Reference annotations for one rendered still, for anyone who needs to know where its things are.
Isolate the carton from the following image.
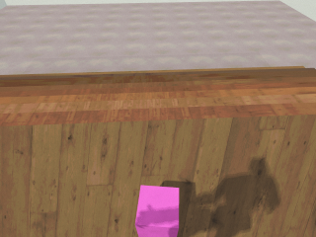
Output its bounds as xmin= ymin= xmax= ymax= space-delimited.
xmin=135 ymin=185 xmax=179 ymax=237

